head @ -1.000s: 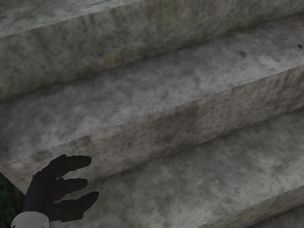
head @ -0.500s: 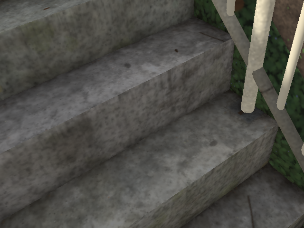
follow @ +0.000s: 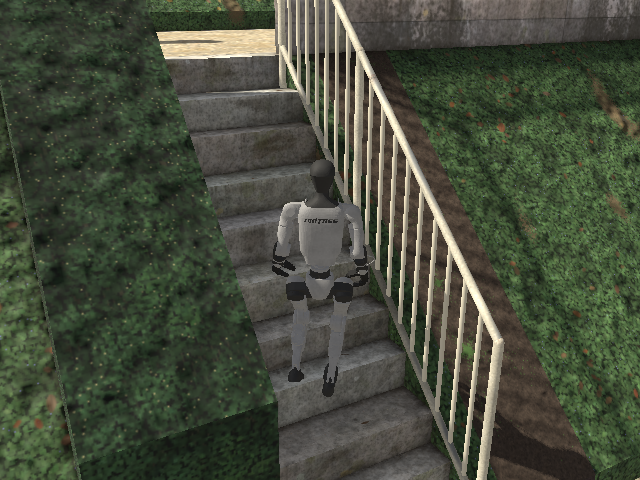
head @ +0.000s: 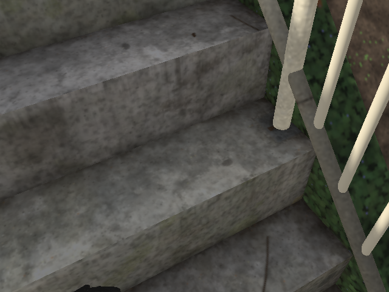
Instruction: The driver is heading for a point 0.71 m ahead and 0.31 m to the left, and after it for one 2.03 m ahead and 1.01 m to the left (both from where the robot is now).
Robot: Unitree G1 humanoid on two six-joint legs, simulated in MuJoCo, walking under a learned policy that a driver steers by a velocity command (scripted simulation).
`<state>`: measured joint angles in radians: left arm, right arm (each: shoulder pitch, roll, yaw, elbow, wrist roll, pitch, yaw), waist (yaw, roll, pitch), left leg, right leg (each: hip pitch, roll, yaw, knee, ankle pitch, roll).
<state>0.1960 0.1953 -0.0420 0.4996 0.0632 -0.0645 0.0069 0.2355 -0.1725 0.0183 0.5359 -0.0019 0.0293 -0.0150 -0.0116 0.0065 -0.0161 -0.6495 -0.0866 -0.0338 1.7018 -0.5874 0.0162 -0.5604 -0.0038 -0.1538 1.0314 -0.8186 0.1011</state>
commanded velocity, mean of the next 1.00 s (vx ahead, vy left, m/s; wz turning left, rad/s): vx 0.50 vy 0.00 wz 0.57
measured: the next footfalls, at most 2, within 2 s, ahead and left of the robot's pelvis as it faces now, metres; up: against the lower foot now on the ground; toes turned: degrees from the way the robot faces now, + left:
left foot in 0.24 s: -0.12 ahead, +0.01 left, -0.21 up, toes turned +16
right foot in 0.46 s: +0.00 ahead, -0.23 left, -0.21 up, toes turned +10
